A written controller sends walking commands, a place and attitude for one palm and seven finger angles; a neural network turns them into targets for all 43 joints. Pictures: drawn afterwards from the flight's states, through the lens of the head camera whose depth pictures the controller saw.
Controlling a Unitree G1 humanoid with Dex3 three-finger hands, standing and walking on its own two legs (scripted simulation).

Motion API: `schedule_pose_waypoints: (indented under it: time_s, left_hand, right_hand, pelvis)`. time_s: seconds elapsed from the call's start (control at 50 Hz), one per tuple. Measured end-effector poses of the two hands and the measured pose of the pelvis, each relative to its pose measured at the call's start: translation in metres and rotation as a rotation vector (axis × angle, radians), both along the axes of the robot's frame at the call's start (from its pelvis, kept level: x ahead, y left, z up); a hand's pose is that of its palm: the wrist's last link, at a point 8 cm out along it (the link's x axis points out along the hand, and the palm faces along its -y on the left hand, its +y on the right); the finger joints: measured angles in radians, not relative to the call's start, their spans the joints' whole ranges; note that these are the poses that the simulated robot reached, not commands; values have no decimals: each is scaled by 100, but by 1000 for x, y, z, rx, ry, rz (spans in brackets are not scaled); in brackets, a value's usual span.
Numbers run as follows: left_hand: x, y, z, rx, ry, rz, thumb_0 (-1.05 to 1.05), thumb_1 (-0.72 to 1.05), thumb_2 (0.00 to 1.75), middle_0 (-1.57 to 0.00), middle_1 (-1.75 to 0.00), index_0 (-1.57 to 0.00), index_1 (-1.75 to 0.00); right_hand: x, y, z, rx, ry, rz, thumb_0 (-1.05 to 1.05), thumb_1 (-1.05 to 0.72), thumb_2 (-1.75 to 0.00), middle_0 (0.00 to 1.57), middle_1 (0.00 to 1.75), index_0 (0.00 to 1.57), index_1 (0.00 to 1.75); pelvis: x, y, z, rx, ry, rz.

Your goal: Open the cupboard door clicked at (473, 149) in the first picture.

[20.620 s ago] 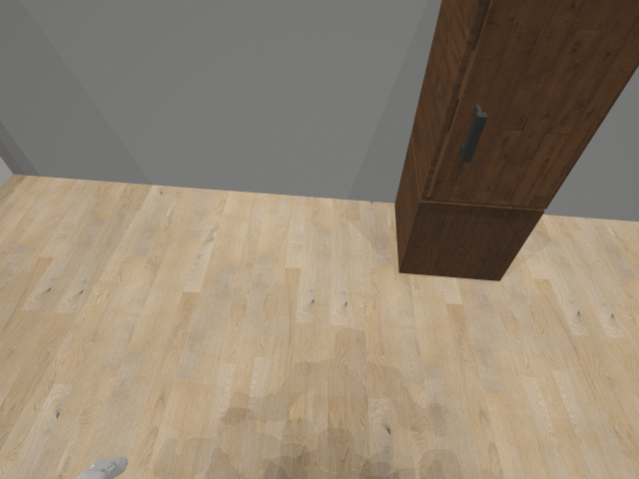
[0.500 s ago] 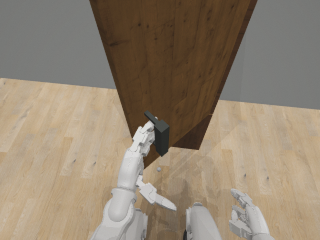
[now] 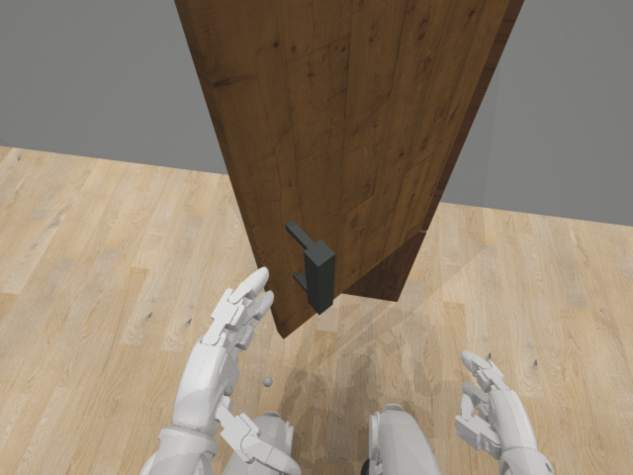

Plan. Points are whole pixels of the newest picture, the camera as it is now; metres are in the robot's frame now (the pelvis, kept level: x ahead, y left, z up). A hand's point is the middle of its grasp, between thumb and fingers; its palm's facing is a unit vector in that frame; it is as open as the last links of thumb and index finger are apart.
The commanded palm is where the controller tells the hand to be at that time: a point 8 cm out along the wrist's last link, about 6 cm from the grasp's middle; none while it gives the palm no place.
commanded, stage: slide the hand sideways off the handle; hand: left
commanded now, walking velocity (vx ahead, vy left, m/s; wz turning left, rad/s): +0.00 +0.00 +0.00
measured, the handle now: (308, 268) +0.35 +0.03 +0.05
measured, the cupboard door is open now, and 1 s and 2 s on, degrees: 50 50 50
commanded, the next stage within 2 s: draw the hand back to the body in 0.22 s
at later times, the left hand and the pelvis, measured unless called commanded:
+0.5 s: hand (221, 401) +0.20 +0.10 +0.08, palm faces -0.18 -0.98 -0.05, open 16.3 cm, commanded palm +0.17 +0.17 +0.09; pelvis -0.01 +0.01 +0.00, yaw -1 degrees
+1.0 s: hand (78, 365) +0.20 +0.19 +0.17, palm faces +0.08 -0.95 -0.30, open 15.1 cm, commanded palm +0.17 +0.25 +0.20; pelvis +0.03 +0.02 +0.09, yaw -1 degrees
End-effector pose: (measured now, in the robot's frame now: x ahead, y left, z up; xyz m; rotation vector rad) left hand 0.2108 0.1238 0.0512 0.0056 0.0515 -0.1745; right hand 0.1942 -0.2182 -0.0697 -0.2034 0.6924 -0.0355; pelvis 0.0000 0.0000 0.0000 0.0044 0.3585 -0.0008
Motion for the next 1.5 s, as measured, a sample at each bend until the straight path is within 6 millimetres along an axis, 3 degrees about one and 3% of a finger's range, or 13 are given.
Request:
schedule_pose_waypoints:
  time_s: [0.34,0.44,0.62,0.84,0.94,1.08,1.28,1.5]
  left_hand:
    - [-24,24,2,-10,-3,-7,-1,-50,30,-15,-30,-15,-30]
    - [-24,26,16,18,-29,-30,-1,-50,30,-15,-30,-15,-30]
    - [-31,55,65,55,-22,28,-1,-50,30,-16,-30,-15,-30]
    - [-29,89,103,70,-30,37,-1,-47,31,-16,-31,-15,-30]
    - [-29,107,125,249,39,187,-1,-37,35,-16,-31,-16,-30]
    - [-31,132,152,363,69,345,0,-16,44,-17,-31,-17,-30]
    - [-19,159,205,424,-75,463,0,18,59,-19,-31,-18,-30]
    - [-15,186,259,482,-243,565,1,56,75,-20,-31,-20,-30]
  right_hand:
    - [-9,-5,-4,-23,-28,-22,1,-90,-90,20,30,20,30]
    - [-11,-1,-1,-14,-35,-33,1,-90,-90,20,30,20,30]
    - [-22,10,35,17,-48,-66,1,-90,-90,20,30,20,30]
    - [-19,2,78,-30,-98,-105,1,-90,-90,20,30,20,30]
    - [-14,6,95,-50,-91,-136,1,-90,-90,20,30,20,30]
    - [-6,20,108,-35,-87,-114,1,-90,-90,20,30,20,30]
    - [9,34,120,-4,-108,-62,1,-90,-90,20,30,20,30]
    - [19,26,133,-16,-113,-46,1,-90,-90,20,30,20,30]
  pelvis:
    - [-5,2,-9,-10,-1,0]
    - [-8,4,-8,-12,-19,-4]
    - [-5,9,26,-21,-88,-3]
    - [9,15,55,-36,-160,-4]
    - [20,18,75,-33,-202,-14]
    - [31,24,96,-32,-263,-14]
    - [42,27,116,-28,-340,-19]
    - [43,22,131,-27,-392,-31]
